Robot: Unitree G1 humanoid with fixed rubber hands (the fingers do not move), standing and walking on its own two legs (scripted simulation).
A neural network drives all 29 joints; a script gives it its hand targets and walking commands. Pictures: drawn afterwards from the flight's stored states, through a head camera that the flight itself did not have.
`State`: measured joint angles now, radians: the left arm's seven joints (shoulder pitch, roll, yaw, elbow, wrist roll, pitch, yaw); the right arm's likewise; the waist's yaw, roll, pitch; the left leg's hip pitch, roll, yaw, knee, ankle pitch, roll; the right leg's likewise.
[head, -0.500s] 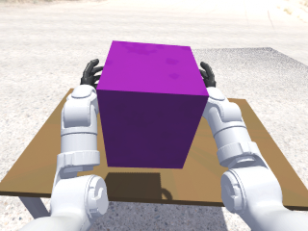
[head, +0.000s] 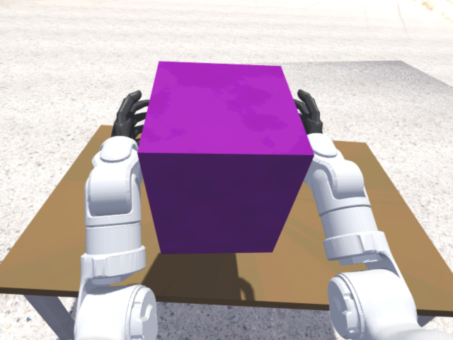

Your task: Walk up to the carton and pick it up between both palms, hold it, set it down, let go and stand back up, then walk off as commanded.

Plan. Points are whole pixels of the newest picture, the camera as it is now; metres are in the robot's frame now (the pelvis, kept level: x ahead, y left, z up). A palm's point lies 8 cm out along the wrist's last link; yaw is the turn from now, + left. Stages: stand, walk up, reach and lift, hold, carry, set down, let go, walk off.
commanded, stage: hold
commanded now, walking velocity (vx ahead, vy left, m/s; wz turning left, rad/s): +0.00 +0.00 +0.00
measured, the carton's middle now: (219, 162) +0.35 +0.02 +0.19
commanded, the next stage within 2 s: none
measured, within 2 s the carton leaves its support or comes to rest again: neither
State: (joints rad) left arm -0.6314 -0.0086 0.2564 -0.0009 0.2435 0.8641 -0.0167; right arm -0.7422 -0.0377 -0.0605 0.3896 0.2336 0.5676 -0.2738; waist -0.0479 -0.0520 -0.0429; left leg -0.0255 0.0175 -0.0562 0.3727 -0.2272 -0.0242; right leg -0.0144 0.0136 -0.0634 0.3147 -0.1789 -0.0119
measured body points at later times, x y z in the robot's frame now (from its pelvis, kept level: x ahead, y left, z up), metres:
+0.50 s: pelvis -0.03 +0.00 +0.00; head -0.11 +0.03 +0.44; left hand +0.35 +0.17 +0.24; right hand +0.36 -0.13 +0.24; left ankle -0.01 +0.13 -0.75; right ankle +0.00 -0.11 -0.75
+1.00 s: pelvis +0.00 +0.00 +0.00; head -0.06 +0.03 +0.45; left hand +0.36 +0.17 +0.23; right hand +0.38 -0.12 +0.24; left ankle -0.01 +0.13 -0.75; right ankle +0.00 -0.11 -0.75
